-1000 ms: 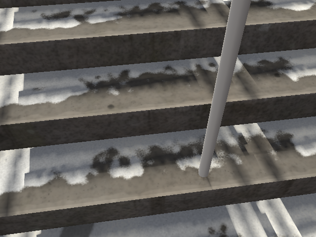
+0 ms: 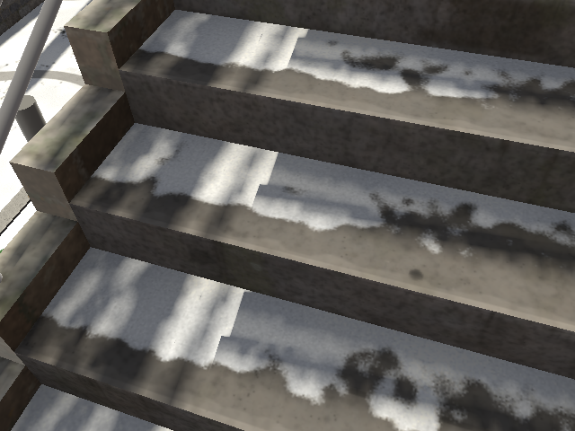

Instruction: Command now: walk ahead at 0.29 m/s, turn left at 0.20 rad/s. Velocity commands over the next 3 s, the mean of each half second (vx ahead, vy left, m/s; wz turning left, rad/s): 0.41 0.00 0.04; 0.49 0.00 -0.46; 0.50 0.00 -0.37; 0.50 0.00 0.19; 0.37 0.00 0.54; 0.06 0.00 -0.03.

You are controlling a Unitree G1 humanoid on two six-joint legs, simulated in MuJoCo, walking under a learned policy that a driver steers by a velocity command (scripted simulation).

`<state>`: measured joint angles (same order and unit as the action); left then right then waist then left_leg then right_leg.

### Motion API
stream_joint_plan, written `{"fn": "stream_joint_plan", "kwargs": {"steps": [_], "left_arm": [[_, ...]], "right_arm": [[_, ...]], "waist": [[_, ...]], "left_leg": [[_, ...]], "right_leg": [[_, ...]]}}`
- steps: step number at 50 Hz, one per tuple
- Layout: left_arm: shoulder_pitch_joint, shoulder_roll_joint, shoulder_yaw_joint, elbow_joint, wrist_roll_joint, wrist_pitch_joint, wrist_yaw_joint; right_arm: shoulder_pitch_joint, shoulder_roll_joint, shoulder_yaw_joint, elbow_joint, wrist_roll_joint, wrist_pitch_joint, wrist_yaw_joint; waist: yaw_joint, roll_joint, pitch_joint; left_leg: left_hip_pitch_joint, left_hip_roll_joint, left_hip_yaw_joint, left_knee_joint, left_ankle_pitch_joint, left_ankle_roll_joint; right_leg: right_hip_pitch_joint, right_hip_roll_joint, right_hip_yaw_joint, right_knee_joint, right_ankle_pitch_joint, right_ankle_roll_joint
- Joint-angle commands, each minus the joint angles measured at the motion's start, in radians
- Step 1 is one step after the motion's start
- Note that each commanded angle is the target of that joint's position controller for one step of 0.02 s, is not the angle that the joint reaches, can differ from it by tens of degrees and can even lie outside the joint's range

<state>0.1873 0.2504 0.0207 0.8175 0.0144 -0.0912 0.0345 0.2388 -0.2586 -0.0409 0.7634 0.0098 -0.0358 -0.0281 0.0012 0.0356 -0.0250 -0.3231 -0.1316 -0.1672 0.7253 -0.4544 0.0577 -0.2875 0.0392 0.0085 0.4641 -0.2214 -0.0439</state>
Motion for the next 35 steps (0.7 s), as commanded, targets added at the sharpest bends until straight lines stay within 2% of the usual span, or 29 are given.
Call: {"fn": "stream_joint_plan", "kwargs": {"steps": [1,2,3,5,8,10,12,13,15,16,17,18,19,20,21,22,23,25,27,28,30,31,32,33,34,35], "left_arm": [[0.116,0.151,0.048,-0.019,-0.015,-0.033,-0.002],[0.093,0.136,0.043,-0.025,-0.023,-0.033,-0.002],[0.092,0.123,0.037,-0.026,-0.023,-0.033,-0.003],[0.118,0.122,0.037,-0.018,-0.017,-0.031,-0.008],[0.131,0.139,0.040,-0.018,-0.023,-0.022,-0.012],[0.149,0.163,0.045,-0.018,-0.021,-0.019,-0.018],[0.166,0.177,0.049,-0.023,-0.022,-0.018,-0.027],[0.165,0.183,0.051,-0.025,-0.028,-0.018,-0.030],[0.137,0.188,0.056,-0.036,-0.040,-0.013,-0.028],[0.127,0.171,0.049,-0.047,-0.041,-0.009,-0.026],[0.128,0.150,0.039,-0.053,-0.036,-0.010,-0.025],[0.101,0.116,0.024,-0.076,-0.021,-0.018,-0.028],[0.152,0.028,-0.006,-0.111,-0.014,-0.033,-0.027],[0.187,0.099,0.015,-0.067,-0.035,-0.032,-0.023],[0.187,0.151,0.034,-0.062,-0.057,-0.021,-0.024],[0.162,0.131,0.033,-0.056,-0.055,-0.007,-0.025],[0.142,0.117,0.033,-0.060,-0.043,0.003,-0.023],[0.149,0.082,0.036,-0.050,-0.029,0.018,-0.020],[0.203,0.041,0.035,-0.029,-0.035,0.035,-0.023],[0.210,0.019,0.035,-0.025,-0.048,0.050,-0.019],[0.133,0.005,0.030,-0.067,-0.060,0.066,-0.012],[0.096,-0.005,0.024,-0.087,-0.053,0.066,-0.012],[0.044,-0.049,0.005,-0.108,-0.049,0.064,-0.015],[0.017,-0.067,-0.008,-0.136,-0.053,0.059,-0.020],[-0.015,-0.079,-0.020,-0.159,-0.057,0.056,-0.024],[-0.075,-0.100,-0.037,-0.194,-0.056,0.049,-0.030]], "right_arm": [[-0.039,-0.143,-0.034,-0.074,0.004,-0.043,0.009],[-0.041,-0.131,-0.032,-0.072,-0.008,-0.043,0.015],[-0.057,-0.101,-0.026,-0.071,-0.012,-0.045,0.021],[-0.092,-0.050,-0.011,-0.077,-0.015,-0.051,0.026],[-0.163,-0.011,0.007,-0.109,-0.013,-0.056,0.026],[-0.202,-0.020,0.009,-0.124,-0.003,-0.058,0.026],[-0.220,-0.055,0.004,-0.138,0.004,-0.057,0.029],[-0.226,-0.066,0.002,-0.144,0.008,-0.057,0.030],[-0.207,-0.078,-0.001,-0.149,0.007,-0.060,0.035],[-0.156,-0.086,-0.010,-0.132,0.007,-0.059,0.032],[-0.079,-0.112,-0.024,-0.110,0.002,-0.056,0.025],[0.069,-0.164,-0.040,-0.093,-0.022,-0.051,0.015],[0.175,-0.282,-0.071,-0.071,-0.042,-0.035,0.009],[0.251,-0.214,-0.065,-0.032,-0.044,-0.039,0.018],[0.190,-0.156,-0.046,-0.035,-0.031,-0.049,0.026],[0.135,-0.099,-0.031,-0.034,-0.023,-0.053,0.035],[0.066,-0.072,-0.021,-0.037,-0.014,-0.055,0.040],[0.028,-0.057,-0.018,-0.015,-0.025,-0.068,0.043],[0.079,-0.058,-0.020,0.031,-0.040,-0.070,0.047],[0.129,-0.057,-0.017,0.066,-0.042,-0.066,0.049],[0.154,-0.016,0.000,0.107,-0.030,-0.054,0.045],[0.176,-0.005,0.006,0.125,-0.029,-0.048,0.035],[0.235,0.007,0.015,0.162,-0.037,-0.034,0.028],[0.273,0.006,0.020,0.180,-0.041,-0.024,0.021],[0.302,0.009,0.026,0.194,-0.042,-0.018,0.015],[0.317,0.012,0.030,0.206,-0.040,-0.014,0.007]], "waist": [[0.033,-0.146,0.053],[0.021,-0.136,0.057],[0.022,-0.117,0.053],[0.034,-0.111,0.037],[0.050,-0.137,0.021],[0.064,-0.160,0.025],[0.071,-0.184,0.023],[0.067,-0.193,0.026],[0.033,-0.187,0.021],[-0.001,-0.175,-0.008],[-0.037,-0.154,-0.060],[-0.110,-0.085,-0.158],[-0.108,0.199,-0.213],[-0.130,0.196,-0.216],[-0.094,0.124,-0.107],[-0.069,0.085,-0.046],[-0.037,0.060,0.014],[-0.001,0.069,0.043],[0.006,0.075,0.011],[0.000,0.109,0.021],[-0.002,0.056,0.099],[-0.007,0.028,0.125],[-0.030,0.035,0.138],[-0.028,0.008,0.148],[-0.035,0.005,0.158],[-0.041,-0.013,0.177]], "left_leg": [[-0.424,0.104,-0.016,0.263,-0.013,-0.030],[-0.432,0.130,0.017,0.263,0.061,-0.041],[-0.409,0.146,0.050,0.265,0.127,-0.050],[-0.352,0.145,0.121,0.218,0.211,-0.067],[-0.248,0.148,0.170,0.068,0.272,-0.082],[-0.184,0.140,0.187,-0.029,0.275,-0.078],[-0.141,0.131,0.191,-0.090,0.259,-0.065],[-0.124,0.133,0.187,-0.118,0.254,-0.054],[-0.052,0.131,0.181,-0.220,0.292,-0.017],[0.040,0.108,0.195,-0.286,0.319,-0.001],[0.177,0.104,0.193,-0.330,0.334,0.015],[0.426,0.230,0.048,-0.326,0.401,0.053],[0.679,0.452,-0.261,-0.362,0.477,0.182],[0.604,0.519,-0.399,-0.438,0.379,0.253],[0.492,0.496,-0.305,-0.453,0.274,0.231],[0.404,0.448,-0.214,-0.477,0.214,0.201],[0.311,0.407,-0.143,-0.517,0.209,0.174],[0.194,0.358,-0.017,-0.560,0.377,0.144],[0.184,0.375,0.046,-0.539,0.558,0.173],[0.207,0.400,0.040,-0.532,0.512,0.192],[0.224,0.414,0.051,-0.530,0.324,0.176],[0.243,0.414,0.060,-0.520,0.285,0.159],[0.301,0.451,0.034,-0.497,0.313,0.156],[0.349,0.467,0.037,-0.485,0.305,0.143],[0.392,0.478,0.038,-0.472,0.293,0.129],[0.417,0.481,0.059,-0.464,0.294,0.109]], "right_leg": [[0.314,-0.363,0.507,-0.300,-0.286,-0.199],[0.308,-0.332,0.444,-0.313,-0.226,-0.173],[0.284,-0.298,0.372,-0.322,-0.117,-0.160],[0.241,-0.240,0.243,-0.323,0.070,-0.153],[0.181,-0.210,0.149,-0.310,0.207,-0.151],[0.159,-0.216,0.136,-0.295,0.228,-0.150],[0.168,-0.234,0.152,-0.273,0.215,-0.156],[0.172,-0.250,0.167,-0.262,0.207,-0.156],[0.169,-0.266,0.184,-0.220,0.218,-0.135],[0.165,-0.249,0.180,-0.166,0.296,-0.119],[0.143,-0.208,0.143,-0.070,0.397,-0.094],[-0.008,-0.150,0.097,0.148,0.315,-0.045],[-0.366,-0.024,-0.010,0.465,-0.046,0.022],[-0.456,-0.032,0.070,0.693,-0.337,0.035],[-0.500,-0.073,0.120,0.798,-0.284,0.024],[-0.525,-0.099,0.101,0.863,-0.216,0.024],[-0.531,-0.117,0.102,0.855,-0.138,0.030],[-0.475,-0.125,0.101,0.902,-0.021,0.043],[-0.506,-0.092,0.088,1.122,-0.023,0.061],[-0.601,-0.077,0.071,1.347,-0.103,0.071],[-0.819,-0.086,0.111,1.515,-0.144,0.062],[-0.899,-0.091,0.119,1.539,-0.135,0.059],[-1.044,-0.072,0.100,1.736,-0.176,0.049],[-1.146,-0.077,0.125,1.798,-0.184,0.038],[-1.239,-0.075,0.126,1.854,-0.191,0.031],[-1.317,-0.076,0.117,1.859,-0.196,0.026]]}}
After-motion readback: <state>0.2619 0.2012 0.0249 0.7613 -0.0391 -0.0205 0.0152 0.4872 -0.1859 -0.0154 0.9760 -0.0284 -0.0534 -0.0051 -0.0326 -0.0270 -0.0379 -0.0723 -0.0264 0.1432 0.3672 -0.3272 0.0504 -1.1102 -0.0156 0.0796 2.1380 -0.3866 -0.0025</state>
